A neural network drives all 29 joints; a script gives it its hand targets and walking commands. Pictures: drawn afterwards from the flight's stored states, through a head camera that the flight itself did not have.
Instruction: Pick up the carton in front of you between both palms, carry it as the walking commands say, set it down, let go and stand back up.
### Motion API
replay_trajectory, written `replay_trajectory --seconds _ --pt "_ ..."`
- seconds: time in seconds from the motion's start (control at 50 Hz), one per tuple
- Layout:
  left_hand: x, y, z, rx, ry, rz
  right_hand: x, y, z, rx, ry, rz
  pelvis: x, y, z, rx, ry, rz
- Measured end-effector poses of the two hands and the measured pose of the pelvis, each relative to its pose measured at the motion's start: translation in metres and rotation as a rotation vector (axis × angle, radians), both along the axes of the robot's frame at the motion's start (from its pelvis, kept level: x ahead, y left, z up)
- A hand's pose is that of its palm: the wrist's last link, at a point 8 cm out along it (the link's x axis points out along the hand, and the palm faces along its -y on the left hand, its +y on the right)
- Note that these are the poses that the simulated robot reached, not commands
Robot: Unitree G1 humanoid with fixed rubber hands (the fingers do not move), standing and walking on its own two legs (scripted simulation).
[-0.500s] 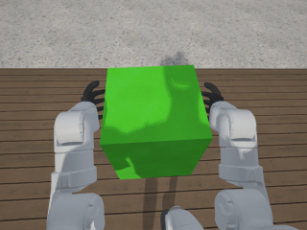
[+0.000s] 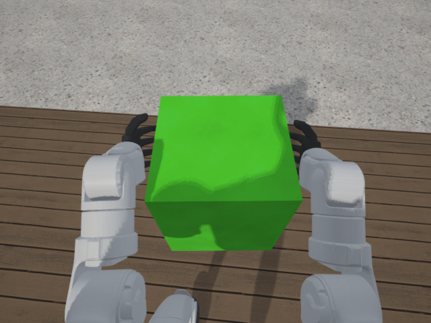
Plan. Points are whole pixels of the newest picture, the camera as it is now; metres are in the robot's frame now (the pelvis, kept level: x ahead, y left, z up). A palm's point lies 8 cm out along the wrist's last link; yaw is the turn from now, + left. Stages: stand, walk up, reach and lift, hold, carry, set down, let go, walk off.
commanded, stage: carry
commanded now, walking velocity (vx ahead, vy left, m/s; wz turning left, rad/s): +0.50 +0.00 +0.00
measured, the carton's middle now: (221, 180) +0.36 +0.02 +0.04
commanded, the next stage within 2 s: none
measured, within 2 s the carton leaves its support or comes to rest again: neither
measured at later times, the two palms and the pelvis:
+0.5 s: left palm (175, 71) +0.67 +0.15 +0.06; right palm (294, 79) +0.64 -0.15 +0.07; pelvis +0.30 +0.02 -0.04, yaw -1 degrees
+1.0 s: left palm (187, 27) +0.95 +0.15 +0.04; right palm (278, 30) +0.96 -0.14 +0.03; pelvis +0.59 -0.01 -0.08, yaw +0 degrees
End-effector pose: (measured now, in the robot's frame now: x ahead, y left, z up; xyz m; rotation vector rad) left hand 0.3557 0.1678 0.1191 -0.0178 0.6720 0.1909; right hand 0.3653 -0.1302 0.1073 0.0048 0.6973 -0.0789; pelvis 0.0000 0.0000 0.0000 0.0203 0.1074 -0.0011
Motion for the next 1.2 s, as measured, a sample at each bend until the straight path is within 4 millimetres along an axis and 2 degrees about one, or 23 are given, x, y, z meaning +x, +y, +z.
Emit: replay_trajectory --seconds 0.06,0.14,0.22,0.3,0.4,0.52,0.6,0.66,0.7,0.78,0.9,1.0,1.08,1.14,1.2 --pt "0.046 0.007 -0.002 0.002 -0.026 -0.014 0.044 0.006 0.0 -0.007 -0.027 -0.008 0.047 0.008 -0.015 -0.016 -0.009 -0.009" --pt "0.112 0.011 -0.023 -0.013 -0.034 -0.061 0.098 0.011 -0.012 -0.057 -0.035 -0.032 0.107 0.018 -0.045 -0.021 -0.032 -0.018" --pt "0.155 0.003 -0.051 -0.007 0.074 -0.113 0.127 0.002 -0.04 -0.067 0.075 -0.068 0.146 0.027 -0.046 -0.031 -0.03 -0.013" --pt "0.195 -0.006 -0.063 -0.004 0.126 -0.142 0.158 -0.005 -0.054 -0.06 0.128 -0.097 0.184 0.033 -0.04 -0.042 -0.022 -0.022" --pt "0.25 -0.011 -0.065 -0.022 0.1 -0.139 0.212 -0.011 -0.052 -0.054 0.101 -0.117 0.235 0.032 -0.036 -0.048 -0.008 -0.019" --pt "0.326 -0.019 -0.052 -0.032 0.017 -0.115 0.293 -0.02 -0.038 -0.049 0.019 -0.109 0.31 0.02 -0.042 -0.034 -0.002 -0.008" --pt "0.385 -0.031 -0.05 -0.018 -0.029 -0.107 0.355 -0.031 -0.04 -0.044 -0.027 -0.095 0.372 0.008 -0.063 -0.011 -0.014 0.006" --pt "0.425 -0.034 -0.058 0.016 -0.044 -0.084 0.405 -0.036 -0.054 -0.032 -0.044 -0.057 0.417 -0.001 -0.088 -0.001 -0.031 0.018" --pt "0.442 -0.032 -0.071 0.033 0.001 -0.068 0.43 -0.033 -0.069 -0.025 0.001 -0.033 0.435 -0.005 -0.092 -0.016 -0.033 0.01" --pt "0.466 -0.022 -0.094 0.02 0.106 -0.024 0.467 -0.023 -0.088 -0.041 0.103 0.018 0.473 -0.016 -0.084 0.001 -0.03 0.007" --pt "0.526 -0.016 -0.094 0.008 0.096 0.01 0.534 -0.017 -0.09 -0.024 0.094 0.028 0.531 -0.02 -0.076 0.014 -0.012 0.012" --pt "0.59 -0.013 -0.083 0.005 0.034 0.006 0.593 -0.014 -0.082 -0.006 0.033 0.005 0.59 -0.014 -0.076 0.01 -0.004 0.002" --pt "0.647 -0.006 -0.08 0.007 -0.002 -0.005 0.647 -0.007 -0.079 -0.004 -0.003 -0.008 0.647 -0.004 -0.087 -0.008 -0.004 -0.007" --pt "0.693 0.003 -0.09 0.006 -0.014 -0.021 0.69 0.001 -0.085 -0.019 -0.016 -0.015 0.696 0.005 -0.106 -0.027 -0.02 -0.019" --pt "0.741 0.006 -0.111 -0.003 -0.011 -0.059 0.729 0.004 -0.099 -0.064 -0.013 -0.032 0.739 0.011 -0.13 -0.025 -0.034 -0.024"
